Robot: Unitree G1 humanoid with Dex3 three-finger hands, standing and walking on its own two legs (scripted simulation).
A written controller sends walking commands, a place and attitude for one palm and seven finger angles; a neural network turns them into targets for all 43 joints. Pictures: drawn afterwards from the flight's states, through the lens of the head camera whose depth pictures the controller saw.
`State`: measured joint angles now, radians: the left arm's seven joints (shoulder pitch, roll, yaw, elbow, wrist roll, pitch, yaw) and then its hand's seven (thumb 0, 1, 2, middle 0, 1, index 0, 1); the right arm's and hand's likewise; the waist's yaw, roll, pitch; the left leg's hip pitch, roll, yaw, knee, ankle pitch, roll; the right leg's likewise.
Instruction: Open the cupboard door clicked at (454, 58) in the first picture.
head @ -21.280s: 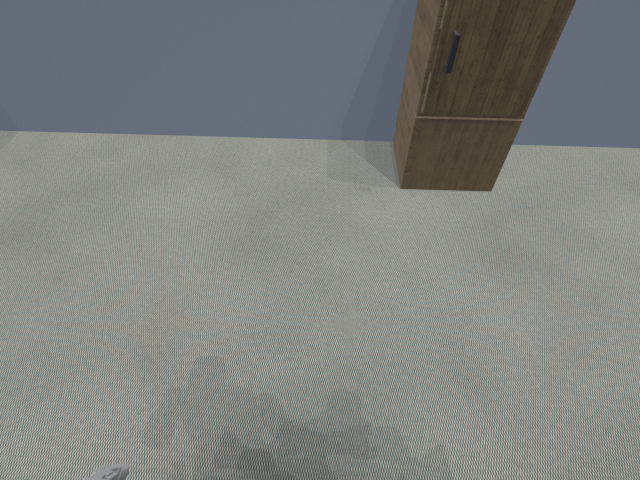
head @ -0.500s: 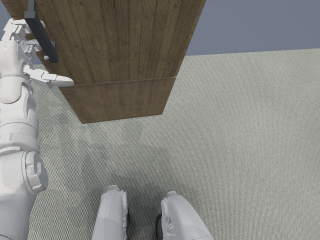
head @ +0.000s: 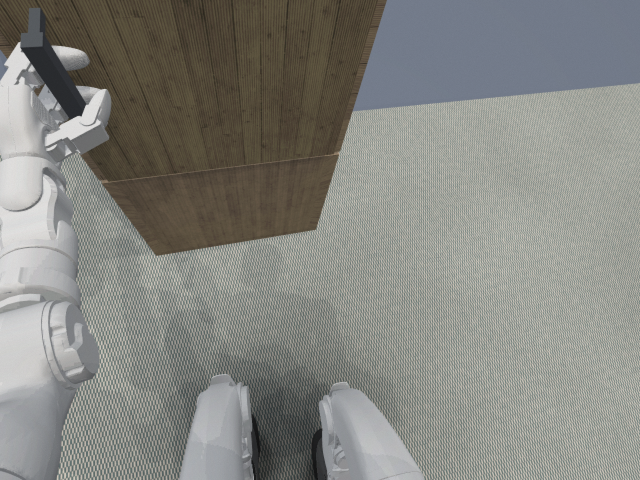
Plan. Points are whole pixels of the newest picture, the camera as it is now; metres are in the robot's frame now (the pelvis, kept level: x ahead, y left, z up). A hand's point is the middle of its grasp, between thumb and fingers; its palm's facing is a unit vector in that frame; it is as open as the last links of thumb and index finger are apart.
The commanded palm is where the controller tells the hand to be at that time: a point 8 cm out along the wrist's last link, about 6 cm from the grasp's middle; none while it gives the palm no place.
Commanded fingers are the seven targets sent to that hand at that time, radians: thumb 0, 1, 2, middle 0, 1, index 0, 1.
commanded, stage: close the thumb around the handle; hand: left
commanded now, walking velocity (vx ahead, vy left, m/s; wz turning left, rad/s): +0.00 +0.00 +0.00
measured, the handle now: (64, 77) +0.57 +0.26 +0.06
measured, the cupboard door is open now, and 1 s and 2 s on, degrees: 0 26 41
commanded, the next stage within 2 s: pull the door open along its arc in 0.16 s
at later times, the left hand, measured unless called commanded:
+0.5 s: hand (98, 131) +0.51 +0.22 +0.05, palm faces +0.16 -0.99 -0.01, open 5.4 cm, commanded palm +0.46 +0.24 +0.05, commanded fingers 0.00 0.90 0.90 -0.40 -1.35 -0.40 -1.35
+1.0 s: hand (171, 228) +0.39 +0.14 +0.05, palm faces +0.55 -0.83 +0.01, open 5.4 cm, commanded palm +0.32 +0.14 +0.05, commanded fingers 0.00 0.90 0.90 -0.40 -1.35 -0.40 -1.35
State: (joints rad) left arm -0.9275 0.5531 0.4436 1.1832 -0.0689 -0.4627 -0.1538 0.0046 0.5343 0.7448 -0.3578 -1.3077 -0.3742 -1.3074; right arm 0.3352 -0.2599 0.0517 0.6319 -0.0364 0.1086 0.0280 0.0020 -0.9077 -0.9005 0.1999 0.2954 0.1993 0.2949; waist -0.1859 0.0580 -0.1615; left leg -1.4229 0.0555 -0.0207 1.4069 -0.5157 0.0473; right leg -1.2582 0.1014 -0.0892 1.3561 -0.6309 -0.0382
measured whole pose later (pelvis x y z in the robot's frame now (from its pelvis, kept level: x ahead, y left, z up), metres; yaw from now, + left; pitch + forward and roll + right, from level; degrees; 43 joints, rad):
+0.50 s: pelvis +0.00 -0.01 +0.01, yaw +0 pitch +29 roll -5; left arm -0.83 0.50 0.43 1.08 -0.11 -0.46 -0.15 0.01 0.78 0.82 -0.37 -1.35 -0.37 -1.35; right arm 0.34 -0.26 0.03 0.63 -0.02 0.11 0.03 0.00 -0.91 -0.90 0.20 0.30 0.20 0.29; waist -0.17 0.05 -0.17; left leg -1.39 0.06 -0.01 1.38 -0.51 0.04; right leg -1.23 0.10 -0.08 1.34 -0.63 -0.04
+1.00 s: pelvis +0.02 -0.01 +0.03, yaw +4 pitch +24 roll -2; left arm -0.30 -0.06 0.06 0.61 0.07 -0.49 0.61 0.00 0.76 0.80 -0.35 -1.36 -0.39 -1.35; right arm 0.20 -0.19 -0.02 0.60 -0.09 0.11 0.09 0.01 -0.91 -0.90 0.20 0.29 0.20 0.29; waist -0.03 0.03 -0.23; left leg -1.19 0.01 0.00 1.28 -0.50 0.03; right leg -1.04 0.06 -0.07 1.27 -0.65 -0.05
